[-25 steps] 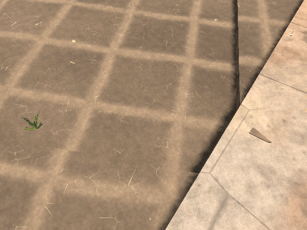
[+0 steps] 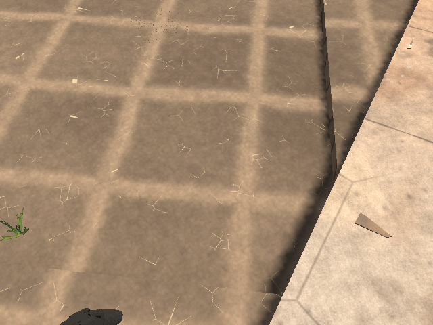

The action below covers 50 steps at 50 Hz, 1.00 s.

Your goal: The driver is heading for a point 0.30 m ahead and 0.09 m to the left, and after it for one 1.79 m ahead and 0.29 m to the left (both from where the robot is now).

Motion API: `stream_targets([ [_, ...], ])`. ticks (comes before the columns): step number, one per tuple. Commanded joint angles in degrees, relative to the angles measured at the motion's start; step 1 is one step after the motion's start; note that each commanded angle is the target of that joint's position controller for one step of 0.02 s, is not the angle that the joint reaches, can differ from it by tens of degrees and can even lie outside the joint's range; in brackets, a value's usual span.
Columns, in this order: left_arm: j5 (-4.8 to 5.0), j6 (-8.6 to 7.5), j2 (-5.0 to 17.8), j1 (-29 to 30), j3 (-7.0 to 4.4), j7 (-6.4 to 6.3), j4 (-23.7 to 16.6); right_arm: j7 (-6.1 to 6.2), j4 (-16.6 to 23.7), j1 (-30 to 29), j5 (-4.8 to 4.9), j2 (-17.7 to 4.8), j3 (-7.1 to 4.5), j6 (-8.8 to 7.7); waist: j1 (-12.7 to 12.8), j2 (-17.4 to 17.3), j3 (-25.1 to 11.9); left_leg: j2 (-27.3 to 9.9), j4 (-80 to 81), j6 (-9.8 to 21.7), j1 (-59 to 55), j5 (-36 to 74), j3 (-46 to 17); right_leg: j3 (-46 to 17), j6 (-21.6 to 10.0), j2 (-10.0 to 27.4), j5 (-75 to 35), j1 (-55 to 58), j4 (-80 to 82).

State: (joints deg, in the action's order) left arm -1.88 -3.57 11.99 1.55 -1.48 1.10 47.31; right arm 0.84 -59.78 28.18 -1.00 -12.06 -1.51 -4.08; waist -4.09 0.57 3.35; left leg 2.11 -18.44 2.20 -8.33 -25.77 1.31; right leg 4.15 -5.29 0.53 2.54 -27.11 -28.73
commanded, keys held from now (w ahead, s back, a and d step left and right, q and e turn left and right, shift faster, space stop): w+q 0.54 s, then w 0.16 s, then w+e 0.28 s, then e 0.02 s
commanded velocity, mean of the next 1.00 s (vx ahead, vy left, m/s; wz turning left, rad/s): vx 0.50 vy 0.00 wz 0.29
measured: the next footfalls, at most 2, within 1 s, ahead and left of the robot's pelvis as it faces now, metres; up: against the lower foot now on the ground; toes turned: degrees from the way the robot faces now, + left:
left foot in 0.72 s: +0.44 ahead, +0.21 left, -0.13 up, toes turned +25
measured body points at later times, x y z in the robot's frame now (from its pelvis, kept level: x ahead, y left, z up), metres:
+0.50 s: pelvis +0.22 -0.01 -0.02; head +0.23 +0.00 +0.43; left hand +0.14 +0.23 -0.16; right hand +0.42 -0.23 -0.13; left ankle +0.32 +0.16 -0.71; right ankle +0.14 -0.10 -0.72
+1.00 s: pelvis +0.56 +0.12 -0.14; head +0.57 +0.12 +0.31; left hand +0.61 +0.38 -0.26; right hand +0.57 -0.12 -0.28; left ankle +0.41 +0.20 -0.85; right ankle +0.77 +0.03 -0.83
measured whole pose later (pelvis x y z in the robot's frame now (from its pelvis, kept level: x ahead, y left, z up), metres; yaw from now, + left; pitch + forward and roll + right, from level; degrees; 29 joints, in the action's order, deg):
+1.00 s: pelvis +0.56 +0.12 -0.14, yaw +16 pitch +1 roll +6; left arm -3.9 -5.9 13.7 -11.8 0.1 4.8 50.0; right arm -1.7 -57.9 27.1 -5.2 -10.8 -1.5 -7.0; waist -2.1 5.8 0.2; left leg 3.7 -27.4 0.3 2.4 -25.6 9.4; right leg -3.6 -4.5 8.9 -9.0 -40.0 -43.4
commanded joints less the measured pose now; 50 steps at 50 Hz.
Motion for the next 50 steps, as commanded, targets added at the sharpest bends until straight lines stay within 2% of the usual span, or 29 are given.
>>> stream_targets([
  [1,-1.78,-1.25,16.6,-27.7,-5.14,-1.54,3.7,-0.68,4.7,6.7,2.45,-2.3,-0.11,-0.03,10.2,11.6,-22.0,-0.6,-45.9,1.9,34.8,13.5,1.8,-28.8,-11.5,21.0,6.9,49.1,4.0],
  [2,0.14,-0.51,13.5,-26.5,-4.46,-0.84,3.6,0.02,3.7,5.7,0.8,-6.7,-1.39,0.56,9.6,6.6,-22.9,0.6,-52.7,2.9,39.4,-4.4,-3.9,-36.4,-11.0,23.3,5.7,45.4,8.8],
  [3,0.87,-0.36,10.7,-20.8,-3.65,-0.76,2.9,-0.13,5.0,1.1,0.58,-7.8,-2.12,0.7,7.4,3.8,-13.9,-2.6,-52.0,3.4,40.8,-0.1,-5.8,-28.0,-8.8,21.2,6.6,36.8,11.0],
  [6,0.85,-0.98,5.7,-13.9,-2.37,-1.37,1.8,-1.43,6.7,-2.5,-0.69,-6.2,-2.45,2.78,4.0,4.1,-4.5,-6.8,-46.3,2.5,35.0,6.4,-4.2,-12.3,-5.4,15.5,2.2,19.8,17.8],
  [10,0.11,-3.21,6.8,-16.4,-2.96,-0.95,2.9,-2.62,9.4,-4.9,-1.0,-5.3,-3.07,5.51,2.3,2.7,-2.2,-6.8,-44.5,2.3,35.9,18.0,-3.8,-3.9,-5.1,14.1,-3.4,15.1,18.4],
  [11,1.04,-3.78,6.4,-16.9,-2.91,-1.4,4.3,-2.79,10.7,-7.6,-0.71,-4.7,-3.29,5.67,1.1,1.7,0.4,-7.6,-39.5,2.0,38.1,22.9,-5.4,-1.7,-3.7,13.2,-3.3,13.9,18.2],
  [16,1.04,-3.74,6.8,-20.8,-2.81,-2.7,5.6,-3.08,13.8,-13.4,-1.47,-5.4,-3.55,6.17,2.0,2.2,-0.3,-6.8,-30.7,1.7,42.6,37.4,-5.3,0.2,-4.3,15.0,0.8,16.4,11.7],
  [24,-1.27,-2.66,7.4,-30.3,-2.97,-3.21,5.7,-3.7,18.9,-27.7,-1.68,-6.1,-4.12,6.31,9.6,1.1,6.1,-6.0,-24.3,1.5,56.0,38.5,-4.8,-1.5,-3.0,19.8,11.1,25.0,0.3],
  [25,-7.71,-5.11,-4.2,-37.2,2.39,-2.17,9.8,-4.65,16.7,-23.1,-5.96,1.7,-0.18,2.78,10.2,0.0,6.6,-12.3,-20.8,2.3,56.8,45.1,-13.0,-1.4,-5.5,21.0,12.7,27.3,6.4],
  [26,-1.47,-3.62,7.6,-28.7,-2.78,-2.84,6.1,-4.41,19.0,-29.1,-0.9,-5.7,-3.74,3.98,9.7,2.1,9.2,-6.0,-15.2,1.5,51.7,41.8,-1.1,1.7,-2.3,18.1,14.7,22.0,0.2],
  [27,-5.15,-4.6,-2.1,-36.1,2.39,-2.0,9.5,-5.73,17.3,-27.4,-6.09,-0.5,-0.35,2.23,10.8,-0.9,4.7,-10.4,-15.7,2.6,45.5,45.0,-4.1,4.8,-4.4,16.3,17.3,20.1,3.6],
  [28,-0.25,-2.87,7.5,-30.2,-2.06,-3.07,7.0,-5.56,18.6,-31.3,-0.72,-4.9,-3.03,3.4,11.4,-0.6,10.3,-5.2,-10.7,2.6,44.7,45.6,3.1,3.8,-2.6,16.9,14.3,18.0,-2.2],
  [29,-4.75,-3.33,0.4,-40.8,2.31,-1.76,12.0,-6.06,18.5,-31.3,-5.96,-0.9,-0.14,2.31,11.8,-1.4,5.9,-9.8,-13.1,2.6,40.5,41.9,-2.3,3.4,-4.3,16.5,16.5,18.1,2.0],
  [30,-3.2,-3.61,1.2,-39.7,1.77,-1.42,11.9,-6.01,18.5,-30.3,-6.29,-2.4,-0.82,2.33,10.7,0.8,9.2,-9.5,-11.3,2.4,45.9,32.8,-3.2,-0.1,-5.5,18.1,12.4,23.9,1.6],
  [32,-1.61,-3.2,5.9,-39.0,0.57,-1.74,13.0,-5.57,18.2,-31.6,-5.63,-3.7,-0.53,1.79,11.0,-2.3,7.7,-8.5,-5.2,1.3,45.3,24.6,-2.0,-0.3,-5.8,17.1,2.3,29.9,-1.9],
  [34,-3.09,-2.58,8.1,-40.2,-0.12,-1.81,14.9,-4.67,15.9,-26.8,-4.5,-5.2,-0.9,0.61,8.4,-4.6,3.4,-5.2,-3.3,1.8,34.1,26.7,1.5,3.4,-4.5,14.7,-12.8,29.6,-11.6],
  [36,-6.8,-2.6,8.0,-40.3,1.11,1.49,16.0,-3.94,10.1,-4.1,-3.37,-13.5,-4.71,-1.17,-2.7,-5.7,-7.2,-4.8,-12.7,9.9,-7.3,48.8,1.5,7.8,2.0,10.7,-9.4,5.3,-35.7],
  [37,-5.58,-3.34,-1.5,-48.0,4.0,4.25,14.8,-4.19,4.5,13.3,-3.32,-18.4,-6.07,-0.74,-4.0,-15.8,-27.3,-18.7,-30.5,25.0,-42.7,80.7,-13.5,7.5,8.1,3.1,35.8,-13.7,-60.0],
  [38,-0.49,-3.63,4.5,-34.8,2.45,6.45,10.9,-3.97,0.9,28.7,-5.57,-14.7,-5.91,-0.2,-15.2,-8.2,-30.7,-26.3,-26.3,27.1,-49.3,84.0,-25.3,-0.1,9.4,0.0,46.7,-25.1,-77.7],
  [39,2.05,-5.29,4.0,-20.3,2.0,6.65,4.8,-2.9,-1.2,27.3,-5.0,-15.4,-6.39,-0.76,-15.7,-9.2,-15.2,-26.2,-17.9,23.3,-39.7,64.0,-28.6,-3.3,8.2,2.0,44.0,-42.7,-80.2],
  [40,1.72,-6.12,4.5,-15.5,1.89,5.44,3.2,-2.13,0.4,16.8,-3.17,-14.5,-6.37,-0.23,-11.2,-3.1,-5.7,-24.9,-11.1,17.6,-20.5,48.1,-22.1,-5.8,5.9,7.6,37.9,-39.8,-72.5],
  [41,-0.96,-6.09,6.4,-17.8,0.89,4.34,2.8,-2.52,2.7,6.3,-2.66,-9.4,-4.43,0.11,-4.0,-2.8,-1.9,-23.2,-7.8,16.1,-5.0,42.5,-16.6,-5.9,4.4,9.5,32.3,-33.2,-67.1],
  [42,-2.62,-5.76,4.4,-19.8,1.17,3.31,3.5,-2.54,4.8,-2.1,-3.11,-2.0,-1.55,-0.07,1.7,1.3,0.8,-22.4,-5.1,14.2,11.3,41.4,-11.9,-8.7,2.1,11.8,23.2,-23.9,-55.0],
  [43,-3.42,-4.49,-0.3,-22.5,1.95,3.1,5.1,-2.58,8.9,-11.4,-2.61,1.4,0.26,-0.97,6.3,1.4,4.9,-20.2,3.1,13.6,28.9,35.8,-8.0,-9.1,1.0,13.0,12.9,-13.3,-40.4],
  [45,-3.32,-1.84,-3.6,-25.9,2.53,3.9,5.5,-2.74,9.9,-14.7,-2.23,-3.7,-0.76,-2.52,9.8,-0.7,2.5,-15.3,8.3,13.1,38.6,25.1,-2.2,-5.8,0.7,9.9,5.7,0.2,-27.9],
  [46,-3.42,-1.52,-3.1,-30.1,2.59,4.6,6.3,-2.7,9.3,-14.6,-3.63,-4.9,-1.08,-3.38,11.1,-1.1,1.1,-15.8,6.5,12.4,39.6,26.9,-1.1,-7.5,-0.4,9.7,-2.5,3.5,-30.1],
  [47,-3.16,-1.87,-2.9,-28.0,2.91,4.6,4.9,-2.05,9.7,-14.7,-4.86,-3.3,-0.67,-4.79,9.9,1.0,0.9,-15.8,4.0,11.0,33.8,27.5,0.2,-12.1,-1.1,11.7,-13.2,-1.7,-22.1],
  [48,-2.26,-2.21,-1.5,-24.1,2.91,4.15,3.7,-1.79,9.6,-14.7,-4.69,-4.4,-0.9,-5.56,8.4,2.4,0.5,-13.3,2.2,9.0,31.2,23.3,3.1,-11.7,-0.3,11.0,-20.5,-0.6,-11.3],
  [50,-0.78,-2.02,2.5,-15.7,2.05,3.36,0.4,-2.62,6.9,-9.4,-4.29,-5.8,-0.75,-5.21,6.1,-1.9,3.0,-14.2,1.5,8.2,26.6,23.7,2.7,-9.7,1.4,9.4,-21.7,-0.7,-8.3],
])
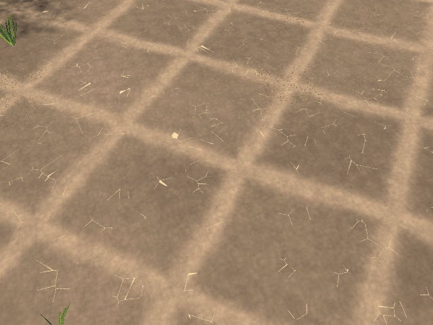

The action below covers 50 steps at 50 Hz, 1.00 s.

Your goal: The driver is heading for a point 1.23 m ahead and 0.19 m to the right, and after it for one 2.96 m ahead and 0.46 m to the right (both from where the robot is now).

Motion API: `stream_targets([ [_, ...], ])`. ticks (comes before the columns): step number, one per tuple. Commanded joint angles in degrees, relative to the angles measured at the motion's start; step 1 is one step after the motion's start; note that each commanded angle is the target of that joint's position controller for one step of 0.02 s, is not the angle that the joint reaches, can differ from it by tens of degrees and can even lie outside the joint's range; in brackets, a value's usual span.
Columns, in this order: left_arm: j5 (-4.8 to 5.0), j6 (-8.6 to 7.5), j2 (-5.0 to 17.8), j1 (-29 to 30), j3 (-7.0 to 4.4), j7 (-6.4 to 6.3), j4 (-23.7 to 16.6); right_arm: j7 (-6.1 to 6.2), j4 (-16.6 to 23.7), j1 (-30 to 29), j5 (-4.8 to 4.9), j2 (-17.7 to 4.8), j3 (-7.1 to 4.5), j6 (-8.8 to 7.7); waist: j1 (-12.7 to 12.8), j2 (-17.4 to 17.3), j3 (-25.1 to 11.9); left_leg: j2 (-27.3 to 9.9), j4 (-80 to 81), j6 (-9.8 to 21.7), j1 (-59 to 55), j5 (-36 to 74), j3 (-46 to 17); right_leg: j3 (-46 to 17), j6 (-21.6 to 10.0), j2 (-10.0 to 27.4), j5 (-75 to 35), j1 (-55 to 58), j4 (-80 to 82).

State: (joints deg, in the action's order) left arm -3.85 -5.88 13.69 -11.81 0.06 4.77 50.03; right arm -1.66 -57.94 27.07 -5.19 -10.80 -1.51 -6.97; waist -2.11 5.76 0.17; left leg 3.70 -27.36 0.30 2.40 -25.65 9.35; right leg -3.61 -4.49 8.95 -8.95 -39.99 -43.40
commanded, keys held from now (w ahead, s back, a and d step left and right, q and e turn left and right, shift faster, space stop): e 0.40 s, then no key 0.48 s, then q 0.12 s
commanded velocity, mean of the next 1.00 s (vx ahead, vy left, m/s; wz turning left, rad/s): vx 0.11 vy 0.00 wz -0.29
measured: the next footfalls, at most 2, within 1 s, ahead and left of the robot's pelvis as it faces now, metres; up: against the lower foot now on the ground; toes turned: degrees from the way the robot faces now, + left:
right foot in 0.14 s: +0.30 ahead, -0.14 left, -0.08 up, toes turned -7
left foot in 0.58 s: +0.40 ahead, +0.07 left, -0.08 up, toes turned -20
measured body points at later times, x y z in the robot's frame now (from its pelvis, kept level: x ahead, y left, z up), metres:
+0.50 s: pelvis +0.23 -0.04 -0.06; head +0.26 -0.07 +0.39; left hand +0.43 +0.20 -0.16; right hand +0.36 -0.34 -0.16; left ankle +0.38 +0.10 -0.74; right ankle +0.27 -0.14 -0.79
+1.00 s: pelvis +0.30 -0.04 -0.07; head +0.31 -0.05 +0.38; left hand +0.50 +0.15 -0.18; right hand +0.35 -0.31 -0.18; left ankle +0.36 +0.08 -0.79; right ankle +0.24 -0.16 -0.79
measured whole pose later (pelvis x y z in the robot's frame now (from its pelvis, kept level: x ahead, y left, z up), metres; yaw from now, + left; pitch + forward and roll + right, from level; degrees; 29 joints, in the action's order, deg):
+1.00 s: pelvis +0.30 -0.04 -0.07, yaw -18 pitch +2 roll +0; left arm -0.7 1.1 11.4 -11.6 -3.1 -0.5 44.3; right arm 0.7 -40.2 13.0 -0.3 -11.4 -2.8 -0.8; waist -0.8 -1.2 -0.7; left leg -0.8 -34.8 -1.7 20.4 -16.2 -2.8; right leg -1.9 0.7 -0.1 20.4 -15.7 -34.3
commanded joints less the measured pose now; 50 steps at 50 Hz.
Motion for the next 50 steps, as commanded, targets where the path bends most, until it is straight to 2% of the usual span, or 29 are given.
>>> stream_targets([
  [1,0.94,0.46,2.1,-0.7,0.14,-0.92,-2.4,-0.01,5.2,-6.9,0.47,-6.6,-0.59,-1.97,3.4,-6.8,6.9,-15.4,8.4,8.9,11.8,25.2,-4.6,-0.8,1.2,0.6,-9.3,10.6,8.7],
  [3,0.01,0.47,4.1,5.3,-0.36,-1.02,-3.5,0.72,3.9,-1.0,2.06,-8.1,-1.06,-1.06,0.0,-4.6,9.4,-15.2,4.1,7.0,3.4,25.8,-4.3,2.1,2.3,-0.7,-8.1,7.0,14.6],
  [5,0.15,0.16,6.9,3.7,-1.64,-1.52,-2.4,1.02,4.1,-0.8,1.82,-9.5,-1.37,0.29,1.5,-3.4,7.3,-14.4,-2.6,4.6,0.9,26.7,-2.7,4.5,1.8,-3.0,-8.8,13.6,17.5],
  [6,6.82,0.29,9.5,-5.3,-4.17,-1.25,-0.3,3.19,4.8,-7.0,8.55,-14.2,-3.56,2.85,7.3,-10.2,3.9,-12.3,-18.9,2.5,6.3,36.4,-2.1,6.7,1.3,-9.9,-6.5,23.5,14.3],
  [7,6.75,0.14,14.6,-12.5,-6.13,-1.31,1.9,4.11,6.7,-6.3,8.07,-12.7,-3.1,3.43,9.9,-2.8,-3.1,-8.5,-36.8,-1.4,11.8,32.6,1.5,7.0,0.2,-8.6,-28.1,36.3,12.3],
  [8,4.22,0.32,19.5,-14.2,-6.73,-1.41,1.7,3.57,6.9,3.9,6.39,-3.5,-1.06,3.0,5.6,15.1,-14.2,-0.2,-69.4,-6.9,35.0,-20.0,-0.8,-10.5,-11.8,5.3,-55.0,61.2,2.9],
  [9,4.73,0.76,16.9,-15.2,-5.72,-1.06,-0.4,2.95,8.7,5.5,7.46,-4.8,-0.01,1.5,7.5,13.4,-28.6,0.4,-79.9,-7.2,40.4,-21.4,-12.3,-26.4,-19.7,12.1,-58.4,69.4,5.5],
  [10,4.96,2.05,15.4,-12.1,-6.13,-1.86,-2.6,2.95,12.2,-1.9,8.39,-6.8,-0.44,1.2,9.4,8.3,-30.9,-2.0,-79.9,-5.8,44.3,-18.1,-14.8,-28.3,-20.2,12.7,-40.2,67.7,11.0],
  [11,5.17,3.1,13.0,-7.8,-5.45,-2.84,-3.7,3.55,14.6,-8.2,7.93,-8.1,-0.74,1.62,8.2,-1.2,-25.6,-4.8,-75.7,-4.6,46.9,-13.1,-14.1,-27.1,-17.1,10.5,-25.5,60.4,14.1],
  [12,4.89,4.01,12.2,-2.9,-5.03,-4.0,-4.8,4.64,16.7,-11.4,7.54,-7.9,-0.8,2.67,5.9,-5.6,-19.6,-5.8,-72.7,-4.3,48.2,-6.3,-13.9,-28.9,-16.4,11.1,-11.8,49.4,18.3],
  [15,2.47,4.43,11.6,4.5,-4.47,-4.89,-7.9,6.26,17.7,-10.0,6.01,-8.7,-1.88,6.45,-0.3,-4.4,-9.2,-7.9,-65.7,-2.8,37.5,-3.2,-15.0,-23.4,-15.1,7.7,-5.7,19.9,23.8],
  [18,3.55,3.93,11.9,4.1,-4.84,-6.03,-9.0,6.87,19.5,-12.3,4.54,-9.5,-2.69,5.86,-0.6,-3.3,-8.2,-5.8,-53.2,-3.8,37.1,7.6,-14.3,-14.8,-12.6,1.0,-12.2,16.1,22.7],
  [20,4.62,5.62,11.4,4.0,-5.18,-7.43,-9.7,6.71,21.1,-16.2,4.22,-6.5,-1.66,5.8,0.1,-3.0,-9.1,-4.4,-34.1,-5.4,33.7,15.5,-13.0,-10.6,-9.3,-3.7,-6.7,16.8,21.5],
  [22,4.96,6.98,11.4,4.3,-5.51,-8.23,-10.6,5.85,21.7,-18.7,4.92,-5.1,-1.29,5.82,0.9,-0.1,-11.4,-4.0,-24.8,-7.0,29.6,19.3,-13.2,-11.1,-8.4,-2.9,0.6,18.8,21.3],
  [24,4.52,7.46,10.6,4.1,-5.67,-8.2,-11.2,5.03,22.0,-20.0,5.72,-6.5,-1.72,6.29,2.2,2.0,-10.9,-4.1,-19.5,-7.2,26.5,19.2,-13.4,-13.4,-8.0,-1.9,11.5,18.1,21.9],
  [27,4.02,7.44,9.0,2.9,-5.28,-7.44,-11.5,4.4,22.7,-20.3,5.31,-8.0,-2.56,6.19,2.6,3.6,-8.0,-3.7,-11.9,-5.0,22.2,15.1,-12.8,-17.3,-7.4,-1.0,17.6,18.2,20.0],
  [29,4.06,7.31,6.1,1.5,-4.35,-7.11,-11.5,3.83,22.2,-18.0,4.58,-7.5,-2.89,5.05,1.2,2.7,-6.7,-4.5,0.1,-1.9,14.2,21.1,-11.9,-17.2,-4.3,-3.8,17.9,17.1,15.9],
  [30,3.33,7.05,3.4,-1.2,-3.61,-7.09,-11.2,3.77,22.6,-16.5,3.45,-9.8,-3.37,4.55,2.1,-2.1,-7.6,-11.9,2.4,0.6,8.1,28.0,-18.5,-14.5,-0.9,-7.4,24.0,14.1,9.3],
  [31,2.9,6.52,2.5,-6.4,-3.57,-6.82,-11.5,3.75,23.3,-16.6,2.67,-13.7,-4.34,4.89,6.1,-17.6,-9.1,-21.9,3.1,7.9,2.0,39.3,-29.7,-7.2,3.2,-15.5,40.8,7.1,-1.5],
  [32,3.23,5.81,6.2,-2.4,-4.53,-6.57,-12.9,3.36,22.1,-14.5,2.11,-11.4,-4.15,4.77,3.7,-22.9,-10.1,-26.7,7.5,15.5,4.7,32.9,-39.6,-5.6,5.4,-13.5,45.2,3.8,-8.3],
  [33,3.95,5.82,9.8,1.6,-5.79,-6.63,-13.0,3.31,22.5,-14.7,2.59,-10.2,-3.99,4.53,1.8,-18.0,-8.6,-24.7,8.3,16.0,6.7,26.2,-38.8,-6.5,6.5,-12.2,43.1,3.6,-15.1],
  [34,4.08,6.41,9.6,2.2,-6.13,-6.62,-12.4,3.47,22.8,-17.1,3.52,-9.9,-3.98,4.64,2.6,-14.7,-7.6,-21.9,7.7,14.2,8.2,24.1,-34.7,-5.8,7.3,-11.6,40.6,3.7,-18.2],
  [37,3.85,7.75,4.3,0.0,-4.82,-6.02,-10.5,3.47,23.0,-21.7,4.54,-8.5,-3.6,5.59,5.0,-13.9,-6.0,-14.8,6.8,9.3,15.7,25.0,-22.5,-1.1,8.6,-9.6,35.3,12.5,-9.9],
  [40,4.17,7.09,1.6,1.8,-3.84,-5.31,-10.2,3.34,21.5,-17.7,4.64,-7.9,-3.47,6.17,2.9,-17.1,-7.6,-12.9,4.7,8.9,13.6,25.2,-19.3,2.3,8.3,-10.0,30.6,20.4,5.6],
  [43,3.1,6.96,3.7,0.1,-4.25,-5.04,-9.6,3.01,20.3,-13.8,4.78,-5.9,-2.71,5.5,3.1,-15.1,-7.6,-11.9,1.7,4.8,15.1,21.8,-18.7,0.5,5.8,-8.2,17.3,30.5,17.9],
  [44,2.59,7.08,7.0,-0.2,-4.86,-5.33,-10.2,2.59,20.7,-13.0,4.14,-5.5,-2.5,4.9,1.4,-9.4,-7.6,-9.5,-1.7,2.2,17.9,17.7,-16.4,-4.0,3.8,-3.5,8.2,32.8,16.6],
  [45,2.73,7.07,6.5,1.2,-5.06,-5.1,-8.4,2.09,21.0,-10.9,3.91,-4.0,-2.16,4.42,-1.7,0.5,-7.2,-6.3,-0.6,0.4,15.6,14.4,-13.0,-4.3,1.4,-3.6,16.7,27.7,15.3],
  [46,2.92,6.78,3.3,1.8,-4.56,-4.79,-9.3,2.03,20.7,-14.3,3.88,-7.0,-2.69,4.41,1.3,-1.3,-4.6,-5.9,-2.1,-0.8,14.3,14.1,-12.3,-3.6,1.3,-5.1,22.9,24.5,16.9],
  [50,3.29,5.65,7.1,0.0,-6.0,-6.09,-9.4,2.83,24.2,-18.4,5.45,-8.1,-3.63,5.65,2.6,0.2,-1.7,-4.2,-8.4,0.5,19.7,20.0,-12.5,-3.6,0.9,-3.4,20.3,25.2,17.0],
])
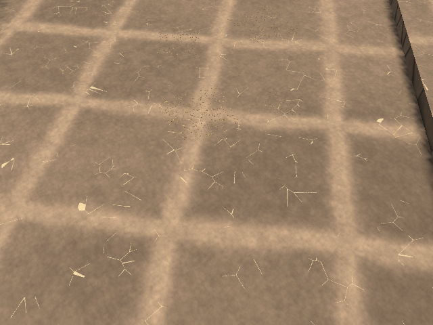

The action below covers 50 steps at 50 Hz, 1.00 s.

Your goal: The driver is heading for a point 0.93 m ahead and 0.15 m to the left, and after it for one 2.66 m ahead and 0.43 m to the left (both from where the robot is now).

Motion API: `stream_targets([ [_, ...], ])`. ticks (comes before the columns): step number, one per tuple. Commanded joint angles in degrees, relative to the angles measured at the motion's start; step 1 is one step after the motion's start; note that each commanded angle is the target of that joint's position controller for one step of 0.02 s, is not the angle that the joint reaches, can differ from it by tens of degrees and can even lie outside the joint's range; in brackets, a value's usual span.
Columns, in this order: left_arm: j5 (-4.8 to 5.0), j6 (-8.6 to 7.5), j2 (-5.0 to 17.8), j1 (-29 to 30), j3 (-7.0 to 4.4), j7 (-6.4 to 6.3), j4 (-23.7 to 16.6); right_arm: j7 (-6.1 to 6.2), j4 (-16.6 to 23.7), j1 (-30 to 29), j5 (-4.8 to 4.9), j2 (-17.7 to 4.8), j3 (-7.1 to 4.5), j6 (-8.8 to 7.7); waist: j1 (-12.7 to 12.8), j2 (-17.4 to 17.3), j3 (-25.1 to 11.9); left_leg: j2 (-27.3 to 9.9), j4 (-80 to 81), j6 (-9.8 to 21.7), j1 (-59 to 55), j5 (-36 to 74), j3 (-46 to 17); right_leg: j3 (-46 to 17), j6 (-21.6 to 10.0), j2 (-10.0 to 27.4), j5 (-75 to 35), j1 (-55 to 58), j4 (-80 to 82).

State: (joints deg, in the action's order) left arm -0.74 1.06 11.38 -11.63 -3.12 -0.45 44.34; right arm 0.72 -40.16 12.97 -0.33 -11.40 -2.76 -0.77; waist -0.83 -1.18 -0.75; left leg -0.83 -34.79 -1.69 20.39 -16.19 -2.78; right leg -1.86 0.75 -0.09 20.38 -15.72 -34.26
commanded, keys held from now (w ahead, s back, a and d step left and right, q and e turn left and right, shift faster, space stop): q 0.20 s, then w+q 0.26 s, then w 0.36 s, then w+e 0.18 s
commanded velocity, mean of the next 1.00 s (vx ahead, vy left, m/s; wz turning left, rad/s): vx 0.29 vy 0.00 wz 0.27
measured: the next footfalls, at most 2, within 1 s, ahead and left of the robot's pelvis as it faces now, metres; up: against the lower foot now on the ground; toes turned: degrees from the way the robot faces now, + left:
right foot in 0.56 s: +0.18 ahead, -0.08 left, +0.00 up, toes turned +20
left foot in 1.00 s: +0.37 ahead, +0.26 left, +0.00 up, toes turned +16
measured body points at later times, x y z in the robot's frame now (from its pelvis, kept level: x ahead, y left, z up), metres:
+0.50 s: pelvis +0.06 +0.02 +0.01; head +0.08 +0.03 +0.46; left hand +0.19 +0.32 -0.07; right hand +0.23 -0.23 -0.09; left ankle +0.02 +0.12 -0.73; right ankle +0.13 -0.11 -0.71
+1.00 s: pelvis +0.26 +0.10 +0.00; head +0.30 +0.11 +0.44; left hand +0.12 +0.34 -0.13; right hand +0.58 -0.01 -0.06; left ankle +0.33 +0.25 -0.73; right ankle +0.15 -0.09 -0.72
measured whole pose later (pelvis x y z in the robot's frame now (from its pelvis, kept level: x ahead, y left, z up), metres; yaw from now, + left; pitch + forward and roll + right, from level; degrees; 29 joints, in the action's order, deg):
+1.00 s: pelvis +0.26 +0.10 +0.00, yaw +17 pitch +4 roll +0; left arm 1.8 -3.3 14.9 -27.5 -3.5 0.0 50.5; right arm -2.0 -33.3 0.2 0.9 -13.6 -2.4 -5.3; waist 6.9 -0.9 0.7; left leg -0.3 -28.7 2.8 28.5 -4.7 -0.4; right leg -3.2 1.0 1.7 26.4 -0.9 -24.3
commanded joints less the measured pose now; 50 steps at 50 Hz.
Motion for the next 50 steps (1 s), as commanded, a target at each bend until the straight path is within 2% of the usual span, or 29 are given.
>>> stream_targets([
  [1,0.34,-1.19,9.7,-1.2,-3.12,-1.24,-3.8,0.46,7.1,-4.3,0.83,-7.5,-2.53,-0.41,1.7,8.0,-1.1,0.9,-3.1,2.5,3.2,10.6,-0.1,-6.5,-5.5,7.3,-11.1,1.8,8.0],
  [3,0.66,-0.79,10.2,-1.8,-3.59,-1.94,-4.6,0.17,8.2,-4.4,0.99,-7.6,-2.9,0.05,2.1,9.7,-1.3,1.2,-6.8,2.5,7.1,7.3,0.6,-9.6,-8.7,11.9,-17.3,3.7,8.3],
  [6,1.13,-0.52,10.6,0.7,-3.81,-2.69,-6.2,-0.77,9.1,-3.9,1.02,-6.6,-3.08,0.96,1.4,11.7,-1.9,1.1,-11.3,3.4,9.0,-5.4,3.0,-11.7,-11.7,17.4,-25.9,4.7,7.6],
  [8,1.61,-0.28,11.4,2.8,-4.04,-2.74,-7.0,-1.47,9.0,-2.8,1.38,-6.2,-3.12,1.24,0.3,9.9,-1.6,1.4,-6.5,4.8,5.3,-4.1,4.5,-8.3,-10.0,16.5,-25.2,2.6,5.5],
  [9,1.62,-0.2,11.5,2.0,-4.28,-2.69,-6.8,-1.57,9.0,-2.5,1.38,-7.0,-3.42,1.29,0.4,7.7,-1.9,1.5,-2.1,5.8,1.5,4.8,3.3,-5.1,-7.4,14.0,-20.5,0.7,2.7],
  [10,0.92,-0.39,10.5,-0.1,-4.33,-2.59,-7.3,-1.32,9.7,-2.8,0.9,-11.1,-4.57,1.18,2.2,-1.1,-2.5,-2.4,1.3,8.4,-2.3,21.4,-5.6,1.4,-3.3,8.4,-11.8,-3.5,-5.4],
  [11,-0.01,-0.91,8.0,2.5,-3.5,-2.35,-9.3,-1.23,8.8,1.4,0.86,-13.9,-5.45,1.1,0.7,-14.1,-5.6,-9.5,7.4,16.0,-11.4,22.7,-20.9,8.1,2.3,-0.6,2.8,-14.8,-19.4],
  [12,0.21,-1.48,7.6,7.8,-3.03,-1.89,-11.2,-1.64,7.5,9.8,0.6,-14.8,-5.34,0.37,-4.7,-16.2,-8.7,-16.2,14.8,23.0,-20.9,14.9,-35.6,0.6,2.3,-3.6,20.8,-26.5,-31.6],
  [13,1.07,-2.31,7.6,7.9,-3.12,-1.25,-11.2,-1.53,7.0,11.1,0.52,-15.0,-5.07,-0.75,-4.6,-11.0,-8.6,-17.1,15.8,22.7,-24.1,3.6,-36.8,-4.1,1.3,-1.6,19.2,-32.0,-37.5],
  [14,1.53,-2.88,7.8,7.6,-3.09,-0.98,-10.4,-0.99,7.3,8.9,1.01,-14.1,-4.83,-1.31,-3.3,-6.7,-6.3,-15.5,15.7,20.4,-23.0,-4.1,-33.9,-4.7,0.3,0.1,14.3,-34.3,-37.8],
  [15,1.33,-3.31,8.5,7.7,-3.28,-0.89,-10.2,-0.38,7.7,5.9,1.45,-13.4,-4.52,-1.19,-1.8,-3.5,-4.0,-13.8,16.8,18.3,-18.8,-8.9,-30.7,-4.9,-0.4,1.6,8.9,-33.5,-32.9],
  [17,0.66,-4.07,8.8,7.8,-3.41,-0.48,-9.7,0.61,9.1,1.1,1.18,-12.7,-4.11,-0.1,0.1,-4.7,-2.5,-9.3,19.4,15.7,-10.0,-9.4,-24.1,-2.4,0.0,1.6,2.9,-24.7,-23.2],
  [20,0.63,-5.35,6.4,7.9,-2.47,0.88,-8.6,1.38,9.1,0.7,1.17,-13.1,-4.38,0.4,0.3,-6.2,-2.8,-5.7,19.1,14.8,-4.5,-5.3,-18.4,0.1,1.0,-1.1,-1.0,-14.3,-10.7],
  [24,1.7,-6.48,7.8,7.6,-2.63,1.91,-8.3,0.78,8.4,2.6,1.87,-13.8,-4.47,0.18,0.3,-7.4,-2.9,-6.5,17.7,14.9,-1.6,-10.8,-21.5,0.6,0.4,-2.7,-2.9,-6.3,-0.8],
  [27,1.33,-7.17,7.8,2.1,-3.0,1.87,-6.5,0.38,7.8,2.9,1.67,-10.1,-3.15,-0.03,3.2,-6.0,-3.1,-3.8,12.4,11.5,3.6,-15.0,-20.8,1.2,-1.6,-1.4,-7.3,6.2,6.5],
  [28,0.88,-7.41,9.3,-3.9,-3.47,1.51,-5.3,0.26,8.3,1.7,1.51,-7.1,-2.19,-0.46,5.8,-3.1,-4.2,-1.0,3.9,8.8,9.9,-16.5,-17.7,-4.7,-3.7,4.3,-3.2,14.2,8.3],
  [29,-0.56,-7.41,14.4,-9.6,-4.34,1.23,-4.3,0.38,10.1,1.1,1.92,-2.9,-1.0,-1.22,6.2,9.4,-4.5,6.4,-14.3,5.2,21.0,-15.4,-7.6,-23.8,-9.3,15.4,11.6,21.1,17.0],
  [30,-1.01,-7.77,17.8,-12.1,-5.62,1.9,-3.2,0.71,12.1,0.1,3.25,-7.4,-2.12,-2.22,5.8,17.2,-0.4,5.7,-25.6,4.8,32.1,-19.1,-7.6,-43.8,-17.5,23.9,24.5,19.7,23.3],
  [31,0.45,-8.06,14.2,-9.7,-4.63,1.75,-3.8,0.67,10.9,-0.1,3.01,-11.1,-3.19,-2.69,4.9,11.7,4.0,2.7,-30.7,5.0,35.4,-13.8,-9.6,-41.1,-18.0,23.2,25.5,18.0,23.1],
  [32,1.06,-7.91,11.7,-7.9,-3.85,1.41,-4.1,0.39,9.6,-0.1,2.15,-11.5,-3.38,-2.78,4.0,9.7,4.7,1.5,-31.6,5.0,35.4,-7.8,-8.7,-33.7,-15.7,19.7,19.8,17.2,22.3],
  [33,0.94,-7.65,10.7,-5.8,-3.39,1.18,-4.5,0.14,8.8,-0.2,1.17,-10.9,-3.32,-2.98,2.9,7.7,3.7,-0.1,-30.7,4.7,33.8,-3.5,-6.8,-28.2,-13.9,17.2,13.0,15.9,22.4],
  [35,0.64,-7.38,9.4,-4.5,-2.55,1.05,-4.0,-0.43,8.4,-1.7,0.64,-9.5,-2.98,-3.15,2.1,6.9,3.4,-2.9,-27.4,3.5,29.3,2.6,-4.1,-19.8,-12.1,13.9,-0.1,11.9,23.8],
  [39,1.24,-6.8,10.3,-7.3,-2.47,0.75,-1.0,-1.07,9.0,-7.7,0.53,-5.5,-1.19,-3.54,4.1,6.2,2.8,-3.2,-15.5,1.5,24.0,10.8,0.9,-9.4,-11.6,11.0,-17.1,9.7,24.5],
  [41,1.78,-6.42,11.3,-9.2,-2.45,0.55,0.4,-1.65,9.6,-11.5,0.89,-4.3,-0.56,-3.91,5.5,7.3,2.7,-2.2,-7.3,1.3,19.8,14.5,2.4,-6.0,-10.9,10.1,-19.6,9.0,23.9],
  [45,2.81,-5.73,12.9,-12.6,-2.42,0.63,2.1,-2.89,11.1,-16.3,1.69,-5.8,-0.91,-4.7,6.4,8.0,3.6,0.1,1.5,1.8,12.3,14.2,3.1,-8.3,-10.9,12.2,-20.0,9.0,22.1],
  [47,3.05,-5.31,14.2,-12.0,-2.75,0.37,2.4,-3.12,11.0,-14.6,1.87,-7.5,-1.64,-5.09,4.1,8.6,2.8,0.7,4.9,3.1,7.4,11.9,2.5,-10.0,-10.0,13.6,-23.1,10.8,19.4],
  [48,3.08,-5.13,14.7,-11.2,-2.83,0.23,2.4,-2.94,10.1,-10.8,1.78,-8.7,-2.34,-5.21,1.3,8.5,0.8,1.7,7.0,4.2,0.9,11.5,3.2,-9.1,-9.0,13.0,-30.0,10.5,15.6],
  [49,2.92,-5.1,14.1,-10.9,-2.6,0.15,2.2,-2.38,8.0,-3.6,1.38,-10.9,-3.56,-5.17,-2.5,7.5,-3.6,2.1,7.7,5.8,-10.4,11.5,3.6,-6.8,-7.5,10.3,-37.2,8.2,7.2],
  [50,1.83,-5.37,11.4,-9.5,-1.57,0.21,0.6,-1.57,6.3,7.3,0.39,-14.4,-4.74,-5.03,-7.7,4.5,-11.8,-6.1,5.2,9.2,-27.7,12.3,-3.6,-4.6,-5.2,7.3,-28.8,-1.8,-8.1],
])
Keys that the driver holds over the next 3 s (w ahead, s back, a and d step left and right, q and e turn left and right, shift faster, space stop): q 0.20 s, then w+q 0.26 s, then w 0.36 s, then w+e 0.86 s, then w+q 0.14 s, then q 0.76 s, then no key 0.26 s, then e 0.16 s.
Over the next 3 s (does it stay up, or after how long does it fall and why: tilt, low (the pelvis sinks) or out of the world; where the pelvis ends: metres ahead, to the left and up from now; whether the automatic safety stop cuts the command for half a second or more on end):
stays up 0.92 0.15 0.01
